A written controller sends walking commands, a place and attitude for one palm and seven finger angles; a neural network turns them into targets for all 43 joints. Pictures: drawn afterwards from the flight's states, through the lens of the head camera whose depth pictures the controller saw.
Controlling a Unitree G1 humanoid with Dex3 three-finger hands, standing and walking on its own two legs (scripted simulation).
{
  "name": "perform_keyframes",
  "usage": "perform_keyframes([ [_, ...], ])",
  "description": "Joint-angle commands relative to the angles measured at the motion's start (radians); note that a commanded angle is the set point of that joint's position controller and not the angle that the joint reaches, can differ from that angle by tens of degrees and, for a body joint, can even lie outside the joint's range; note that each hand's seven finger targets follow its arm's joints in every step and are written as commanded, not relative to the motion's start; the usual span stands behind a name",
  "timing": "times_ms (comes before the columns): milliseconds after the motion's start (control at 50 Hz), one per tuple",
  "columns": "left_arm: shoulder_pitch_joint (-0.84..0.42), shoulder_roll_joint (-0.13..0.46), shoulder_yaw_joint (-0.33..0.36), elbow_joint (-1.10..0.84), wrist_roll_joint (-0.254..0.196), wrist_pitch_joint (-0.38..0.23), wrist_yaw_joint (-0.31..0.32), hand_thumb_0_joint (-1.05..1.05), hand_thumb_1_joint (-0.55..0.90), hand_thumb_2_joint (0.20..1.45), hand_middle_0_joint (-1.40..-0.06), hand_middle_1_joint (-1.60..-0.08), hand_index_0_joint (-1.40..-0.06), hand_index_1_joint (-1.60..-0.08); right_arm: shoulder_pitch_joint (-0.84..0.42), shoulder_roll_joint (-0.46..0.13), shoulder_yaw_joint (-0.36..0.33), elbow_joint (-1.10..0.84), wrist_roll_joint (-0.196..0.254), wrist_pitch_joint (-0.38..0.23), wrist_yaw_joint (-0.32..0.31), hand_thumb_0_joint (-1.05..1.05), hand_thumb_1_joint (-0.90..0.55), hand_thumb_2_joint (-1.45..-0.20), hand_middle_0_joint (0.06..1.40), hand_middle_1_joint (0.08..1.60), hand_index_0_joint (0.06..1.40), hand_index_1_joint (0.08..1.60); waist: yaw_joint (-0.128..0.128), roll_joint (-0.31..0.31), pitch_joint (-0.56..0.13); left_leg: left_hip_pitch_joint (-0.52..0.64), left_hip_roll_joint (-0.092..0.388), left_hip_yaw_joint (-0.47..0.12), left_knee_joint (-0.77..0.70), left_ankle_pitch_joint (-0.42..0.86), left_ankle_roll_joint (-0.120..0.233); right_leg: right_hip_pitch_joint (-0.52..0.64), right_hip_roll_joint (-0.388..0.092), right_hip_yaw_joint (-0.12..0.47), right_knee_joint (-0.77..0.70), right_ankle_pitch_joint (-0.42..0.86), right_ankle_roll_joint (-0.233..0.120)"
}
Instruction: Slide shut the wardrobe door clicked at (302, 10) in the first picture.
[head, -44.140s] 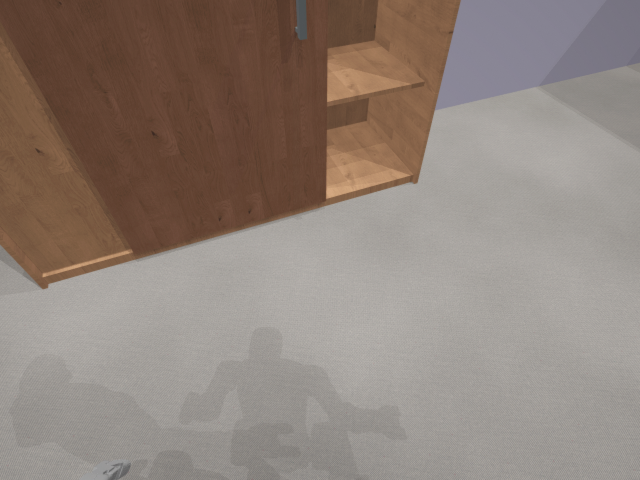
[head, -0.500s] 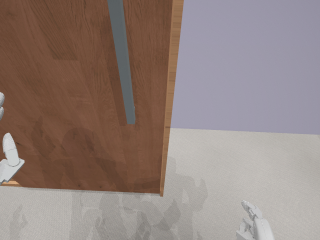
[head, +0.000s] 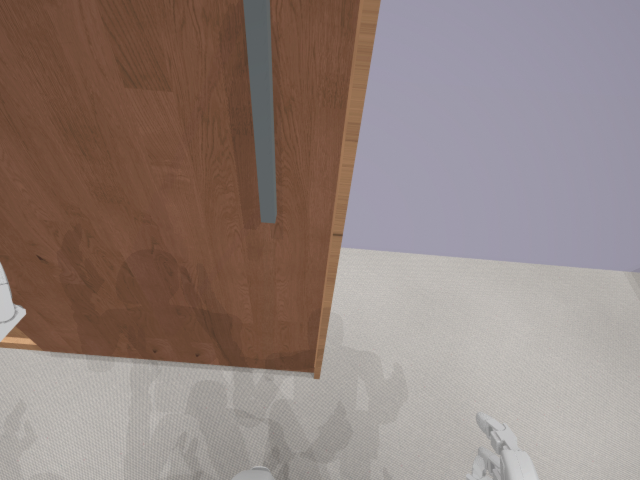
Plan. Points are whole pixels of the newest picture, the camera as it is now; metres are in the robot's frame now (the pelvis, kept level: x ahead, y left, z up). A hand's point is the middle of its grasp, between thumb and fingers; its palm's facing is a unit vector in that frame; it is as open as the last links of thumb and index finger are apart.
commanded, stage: step back with the hand held close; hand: left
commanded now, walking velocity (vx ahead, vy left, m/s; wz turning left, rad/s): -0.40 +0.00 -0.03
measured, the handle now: (266, 115) +0.50 +0.11 +0.20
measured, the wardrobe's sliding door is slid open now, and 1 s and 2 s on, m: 0.00 0.00 0.00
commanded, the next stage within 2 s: stop stepping back and stand still in 0.30 s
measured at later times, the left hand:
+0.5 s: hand out of the picture +0.10 +0.26 +0.19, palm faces +0.33 -0.82 -0.46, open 7.4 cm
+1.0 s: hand out of the picture +0.02 +0.26 +0.19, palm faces +0.41 -0.80 -0.43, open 7.4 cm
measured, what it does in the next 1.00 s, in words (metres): walks backwards: left foot, then right foot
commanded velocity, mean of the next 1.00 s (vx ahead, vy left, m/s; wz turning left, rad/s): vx -0.03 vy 0.01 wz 0.01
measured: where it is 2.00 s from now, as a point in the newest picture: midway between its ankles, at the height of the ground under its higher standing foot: outside the picture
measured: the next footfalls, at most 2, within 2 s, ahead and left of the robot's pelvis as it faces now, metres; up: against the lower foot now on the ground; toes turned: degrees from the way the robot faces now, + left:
left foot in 0.20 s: +0.02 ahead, +0.11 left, +0.00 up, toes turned -3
right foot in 0.54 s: -0.13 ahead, -0.09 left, +0.00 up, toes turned -4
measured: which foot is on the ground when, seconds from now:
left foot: down 0.00-0.06, up 0.08-0.18, down 0.20-0.54, up 0.56-0.74, down 0.76-1.00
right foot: down 0.00-0.26, up 0.28-0.52, down 0.54-1.00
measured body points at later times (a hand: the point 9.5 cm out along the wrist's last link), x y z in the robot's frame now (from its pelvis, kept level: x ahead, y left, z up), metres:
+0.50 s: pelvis -0.12 +0.01 +0.02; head -0.09 +0.04 +0.47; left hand +0.07 +0.30 +0.21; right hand +0.05 -0.22 -0.05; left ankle -0.02 +0.11 -0.72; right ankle -0.17 -0.10 -0.69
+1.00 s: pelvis -0.19 +0.01 +0.01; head -0.21 +0.03 +0.46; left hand -0.01 +0.30 +0.21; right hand -0.07 -0.24 -0.08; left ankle -0.18 +0.13 -0.69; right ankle -0.17 -0.08 -0.72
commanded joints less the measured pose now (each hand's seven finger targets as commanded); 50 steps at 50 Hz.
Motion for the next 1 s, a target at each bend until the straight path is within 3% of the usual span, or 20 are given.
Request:
perform_keyframes([
  [0, -0.06, 0.153, 0.048, -0.209, -0.025, -0.081, 0.007, 0.0, 0.9, 0.9, -0.2, -0.3, -0.2, -0.3, -0.113, -0.136, -0.044, -0.113, -0.009, -0.063, 0.005, 0.0, -0.9, -0.9, 0.2, 0.3, 0.2, 0.3, 0.002, 0.022, -0.109, 0.13, 0.091, -0.087, -0.081, 0.075, 0.012, 0.022, -0.175, 0.209, -0.337, 0.378, -0.063],
  [40, -0.135, 0.182, 0.033, -0.26, -0.024, -0.079, 0.026, 0.0, 0.9, 0.9, -0.2, -0.3, -0.2, -0.3, -0.108, -0.111, -0.045, -0.103, 0.004, -0.046, -0.001, 0.0, -0.9, -0.9, 0.2, 0.3, 0.2, 0.3, -0.005, -0.093, -0.261, 0.198, -0.005, 0.025, 0.071, 0.094, -0.048, 0.091, -0.328, 0.299, -0.31, 0.915, -0.061],
  [140, 0.017, 0.209, 0.099, -0.2, -0.032, -0.021, 0.018, 0.0, 0.9, 0.9, -0.2, -0.3, -0.2, -0.3, -0.147, -0.094, -0.03, -0.138, -0.004, 0.003, -0.014, 0.0, -0.9, -0.9, 0.2, 0.3, 0.2, 0.3, 0.006, -0.095, -0.164, 0.11, -0.015, -0.031, 0.015, -0.078, -0.038, 0.084, -0.314, 0.232, -0.298, 0.785, -0.123],
  [200, 0.028, 0.212, 0.096, -0.232, -0.037, -0.031, 0.011, 0.0, 0.9, 0.9, -0.2, -0.3, -0.2, -0.3, -0.116, -0.144, -0.051, -0.153, 0.013, 0.015, -0.03, 0.0, -0.9, -0.9, 0.2, 0.3, 0.2, 0.3, 0.001, 0.089, -0.251, 0.288, 0.099, -0.075, -0.264, 0.597, 0.002, 0.148, -0.1, 0.066, -0.14, 0.638, 0.001],
  [240, 0.098, 0.22, 0.111, -0.235, -0.058, -0.02, 0.0, 0.0, 0.9, 0.9, -0.2, -0.3, -0.2, -0.3, -0.133, -0.135, -0.053, -0.172, -0.002, 0.002, -0.017, 0.0, -0.9, -0.9, 0.2, 0.3, 0.2, 0.3, 0.028, 0.264, -0.326, 0.405, 0.24, -0.21, -0.254, 0.959, 0.07, 0.016, -0.028, 0.02, 0.035, 0.032, 0.01],
  [260, 0.107, 0.192, 0.094, -0.247, -0.059, -0.018, -0.011, 0.0, 0.9, 0.9, -0.2, -0.3, -0.2, -0.3, -0.127, -0.136, -0.052, -0.17, -0.013, -0.011, -0.01, 0.0, -0.9, -0.9, 0.2, 0.3, 0.2, 0.3, 0.032, 0.27, -0.289, 0.333, 0.275, -0.218, -0.305, 0.8, 0.09, 0.012, -0.012, 0.022, 0.164, -0.159, 0.003],
  [360, 0.07, 0.141, 0.027, -0.273, -0.053, 0.004, 0.01, 0.0, 0.9, 0.9, -0.2, -0.3, -0.2, -0.3, -0.096, -0.15, -0.059, -0.132, 0.0, -0.054, 0.008, 0.0, -0.9, -0.9, 0.2, 0.3, 0.2, 0.3, 0.011, 0.177, -0.182, 0.371, 0.252, -0.169, -0.341, 0.586, 0.115, -0.058, -0.033, -0.02, 0.083, -0.141, 0.014],
  [460, 0.059, 0.162, 0.044, -0.225, -0.059, 0.052, 0.03, 0.0, 0.9, 0.9, -0.2, -0.3, -0.2, -0.3, -0.134, -0.162, -0.044, -0.161, 0.008, -0.034, -0.013, 0.0, -0.9, -0.9, 0.2, 0.3, 0.2, 0.3, 0.014, 0.233, -0.111, 0.087, 0.132, -0.111, -0.475, -0.371, 0.046, 0.248, -0.02, -0.108, -0.293, -0.104, -0.018],
  [480, 0.057, 0.187, 0.06, -0.222, -0.053, 0.057, 0.028, 0.0, 0.9, 0.9, -0.2, -0.3, -0.2, -0.3, -0.139, -0.159, -0.043, -0.165, 0.004, -0.026, -0.015, 0.0, -0.9, -0.9, 0.2, 0.3, 0.2, 0.3, 0.013, 0.178, -0.1, 0.073, 0.064, -0.049, -0.399, -0.386, 0.007, 0.265, -0.044, -0.083, -0.422, -0.109, -0.036],
  [520, 0.024, 0.244, 0.094, -0.227, -0.058, 0.06, 0.03, 0.0, 0.9, 0.9, -0.2, -0.3, -0.2, -0.3, -0.142, -0.15, -0.041, -0.159, -0.002, -0.004, -0.016, 0.0, -0.9, -0.9, 0.2, 0.3, 0.2, 0.3, 0.016, -0.164, -0.066, 0.183, -0.069, 0.014, 0.176, -0.202, -0.053, -0.097, -0.383, 0.332, -0.679, -0.319, -0.182],
  [540, -0.059, 0.245, 0.099, -0.259, -0.056, 0.056, 0.037, 0.0, 0.9, 0.9, -0.2, -0.3, -0.2, -0.3, -0.146, -0.159, -0.033, -0.147, -0.015, -0.005, -0.013, 0.0, -0.9, -0.9, 0.2, 0.3, 0.2, 0.3, 0.021, -0.149, -0.063, 0.131, -0.051, -0.029, 0.328, -0.179, -0.052, -0.148, -0.467, 0.393, -0.676, -0.263, -0.231],
  [580, -0.09, 0.157, 0.025, -0.143, -0.054, 0.077, 0.031, 0.0, 0.9, 0.9, -0.2, -0.3, -0.2, -0.3, -0.103, -0.144, -0.034, -0.117, 0.019, -0.013, -0.023, 0.0, -0.9, -0.9, 0.2, 0.3, 0.2, 0.3, -0.012, -0.216, -0.046, 0.07, -0.013, -0.036, 0.36, -0.135, -0.042, -0.093, -0.374, 0.26, -0.594, -0.278, -0.165],
  [680, -0.113, 0.13, -0.021, -0.106, -0.018, 0.06, 0.039, 0.0, 0.9, 0.9, -0.2, -0.3, -0.2, -0.3, -0.104, -0.155, -0.034, -0.102, 0.013, -0.041, -0.046, 0.0, -0.9, -0.9, 0.2, 0.3, 0.2, 0.3, -0.012, 0.006, -0.037, 0.29, -0.009, 0.036, -0.193, -0.176, 0.016, -0.055, -0.269, 0.12, -0.402, -0.233, -0.1],
  [740, -0.092, 0.171, 0.021, -0.203, -0.02, 0.034, 0.047, 0.0, 0.9, 0.9, -0.2, -0.3, -0.2, -0.3, -0.109, -0.189, -0.04, -0.154, 0.026, -0.054, -0.042, 0.0, -0.9, -0.9, 0.2, 0.3, 0.2, 0.3, -0.004, 0.213, -0.081, 0.281, 0.202, -0.284, -0.354, -0.111, 0.11, -0.029, -0.063, -0.075, -0.021, -0.008, -0.006],
  [780, -0.064, 0.182, 0.042, -0.217, -0.019, 0.024, 0.036, 0.0, 0.9, 0.9, -0.2, -0.3, -0.2, -0.3, -0.109, -0.158, -0.027, -0.121, 0.003, -0.053, -0.032, 0.0, -0.9, -0.9, 0.2, 0.3, 0.2, 0.3, -0.014, 0.274, -0.025, 0.201, 0.224, -0.355, -0.433, -0.203, 0.14, -0.048, -0.074, -0.06, 0.034, -0.157, -0.004],
  [840, -0.016, 0.181, 0.06, -0.19, -0.01, 0.02, 0.033, 0.0, 0.9, 0.9, -0.2, -0.3, -0.2, -0.3, -0.113, -0.167, -0.027, -0.12, 0.009, -0.053, -0.016, 0.0, -0.9, -0.9, 0.2, 0.3, 0.2, 0.3, 0.009, 0.143, -0.026, 0.056, 0.148, -0.159, -0.285, -0.18, 0.087, 0.187, -0.077, -0.065, -0.237, -0.035, -0.014],
  [860, 0.001, 0.173, 0.056, -0.156, -0.013, 0.022, 0.03, 0.0, 0.9, 0.9, -0.2, -0.3, -0.2, -0.3, -0.118, -0.166, -0.031, -0.123, 0.006, -0.045, -0.013, 0.0, -0.9, -0.9, 0.2, 0.3, 0.2, 0.3, 0.009, 0.053, -0.017, -0.024, 0.085, -0.086, -0.187, -0.242, 0.054, 0.247, -0.117, 0.015, -0.321, -0.05, -0.042],
  [900, -0.019, 0.183, 0.066, -0.114, -0.024, 0.03, 0.023, 0.0, 0.9, 0.9, -0.2, -0.3, -0.2, -0.3, -0.101, -0.151, -0.047, -0.128, 0.013, -0.029, -0.005, 0.0, -0.9, -0.9, 0.2, 0.3, 0.2, 0.3, 0.011, -0.219, -0.017, -0.084, -0.044, 0.038, 0.219, -0.302, -0.002, 0.134, -0.37, 0.455, -0.564, -0.425, -0.172],
  [920, -0.038, 0.164, 0.054, -0.103, -0.028, 0.026, 0.021, 0.0, 0.9, 0.9, -0.2, -0.3, -0.2, -0.3, -0.09, -0.155, -0.054, -0.119, 0.017, -0.026, -0.004, 0.0, -0.9, -0.9, 0.2, 0.3, 0.2, 0.3, 0.005, -0.189, 0.006, -0.09, -0.022, 0.008, 0.363, -0.263, -0.007, 0.083, -0.409, 0.499, -0.598, -0.395, -0.209],
  [980, -0.084, 0.146, 0.029, -0.085, -0.03, 0.024, 0.015, 0.0, 0.9, 0.9, -0.2, -0.3, -0.2, -0.3, -0.085, -0.136, -0.025, -0.111, 0.017, -0.019, -0.001, 0.0, -0.9, -0.9, 0.2, 0.3, 0.2, 0.3, -0.017, -0.099, 0.008, 0.022, 0.047, -0.022, 0.233, -0.204, 0.0, 0.011, -0.372, 0.279, -0.498, -0.129, -0.193],
])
